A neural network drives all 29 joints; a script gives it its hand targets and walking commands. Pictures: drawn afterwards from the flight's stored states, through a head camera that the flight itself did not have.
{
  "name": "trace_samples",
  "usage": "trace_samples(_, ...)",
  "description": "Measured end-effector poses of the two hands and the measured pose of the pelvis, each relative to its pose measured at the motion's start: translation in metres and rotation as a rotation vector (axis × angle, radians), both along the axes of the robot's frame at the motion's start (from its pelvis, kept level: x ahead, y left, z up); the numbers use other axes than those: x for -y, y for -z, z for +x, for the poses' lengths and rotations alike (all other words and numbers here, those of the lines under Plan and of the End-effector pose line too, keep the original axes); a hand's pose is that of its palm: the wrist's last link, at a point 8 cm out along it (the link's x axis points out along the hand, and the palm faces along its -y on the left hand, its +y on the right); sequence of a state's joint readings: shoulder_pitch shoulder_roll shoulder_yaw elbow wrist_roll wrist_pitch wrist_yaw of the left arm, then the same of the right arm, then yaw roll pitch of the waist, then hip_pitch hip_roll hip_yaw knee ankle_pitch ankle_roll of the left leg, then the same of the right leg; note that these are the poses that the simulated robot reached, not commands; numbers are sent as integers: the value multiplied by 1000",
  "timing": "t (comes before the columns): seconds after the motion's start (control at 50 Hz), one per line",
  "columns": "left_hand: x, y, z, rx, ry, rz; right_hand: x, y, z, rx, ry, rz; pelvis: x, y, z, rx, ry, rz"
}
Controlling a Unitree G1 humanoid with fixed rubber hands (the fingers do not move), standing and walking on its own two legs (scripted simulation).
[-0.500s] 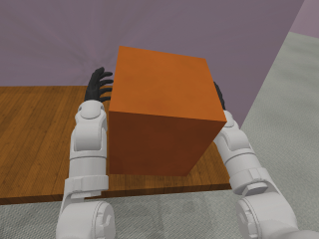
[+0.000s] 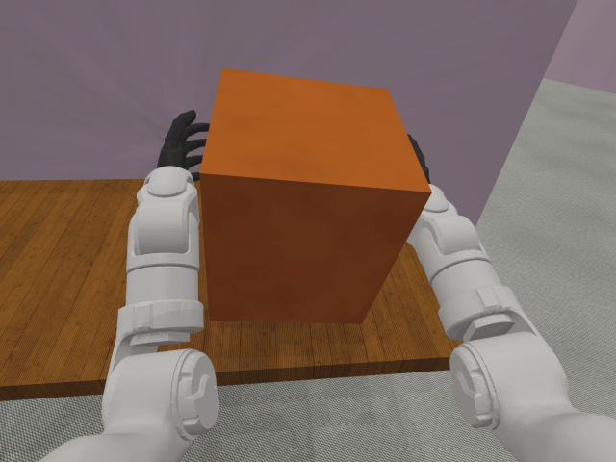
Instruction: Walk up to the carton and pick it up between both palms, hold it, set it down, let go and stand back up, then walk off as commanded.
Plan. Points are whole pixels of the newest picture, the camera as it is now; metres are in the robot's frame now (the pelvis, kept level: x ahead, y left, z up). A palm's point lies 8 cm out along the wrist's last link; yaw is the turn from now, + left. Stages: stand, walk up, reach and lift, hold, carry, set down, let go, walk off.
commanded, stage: reach and lift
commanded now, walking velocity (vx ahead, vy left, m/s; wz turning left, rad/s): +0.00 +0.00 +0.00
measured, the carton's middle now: (297, 206) +0.37 +0.00 +0.18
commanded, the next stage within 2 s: hold in 0.88 s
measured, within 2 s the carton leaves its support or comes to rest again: neither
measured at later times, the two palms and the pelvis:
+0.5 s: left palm (174, 162) +0.39 +0.15 +0.24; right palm (414, 174) +0.38 -0.15 +0.22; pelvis +0.01 +0.00 +0.00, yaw +0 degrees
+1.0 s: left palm (169, 148) +0.38 +0.15 +0.26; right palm (422, 158) +0.37 -0.15 +0.25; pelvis +0.00 +0.00 +0.00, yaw -1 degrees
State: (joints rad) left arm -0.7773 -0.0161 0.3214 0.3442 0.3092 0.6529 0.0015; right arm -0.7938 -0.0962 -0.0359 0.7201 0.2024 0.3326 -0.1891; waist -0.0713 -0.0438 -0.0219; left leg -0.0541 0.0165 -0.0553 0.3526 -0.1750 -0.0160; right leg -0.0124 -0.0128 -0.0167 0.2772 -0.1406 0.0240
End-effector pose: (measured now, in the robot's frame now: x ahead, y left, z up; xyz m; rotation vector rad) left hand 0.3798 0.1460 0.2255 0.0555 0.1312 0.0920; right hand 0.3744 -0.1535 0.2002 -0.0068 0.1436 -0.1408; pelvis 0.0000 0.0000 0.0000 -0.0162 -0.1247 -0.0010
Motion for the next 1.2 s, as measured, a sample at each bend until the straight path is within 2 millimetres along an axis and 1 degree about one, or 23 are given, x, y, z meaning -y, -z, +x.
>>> trace_samples(0.3,0,-8,7,2,5,-4,0,-11,6,4,3,5,0,0,6,-11,-1,-3)
trace_samples(0.54,-1,-14,5,9,1,-9,0,-21,7,12,-1,15,1,0,11,-10,1,-6)
trace_samples(0.96,0,-34,-2,7,-3,-25,1,-45,1,10,-3,19,2,0,5,-20,9,-5)
trace_samples(1.2,-2,-41,-5,-3,-6,-33,0,-56,-1,-2,-5,14,3,0,3,-31,13,-5)
